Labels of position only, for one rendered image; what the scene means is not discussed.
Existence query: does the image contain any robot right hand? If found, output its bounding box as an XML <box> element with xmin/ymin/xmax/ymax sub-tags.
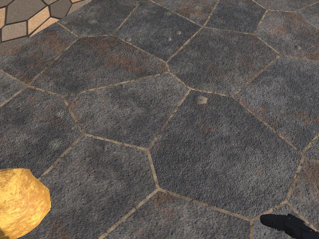
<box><xmin>260</xmin><ymin>213</ymin><xmax>319</xmax><ymax>239</ymax></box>

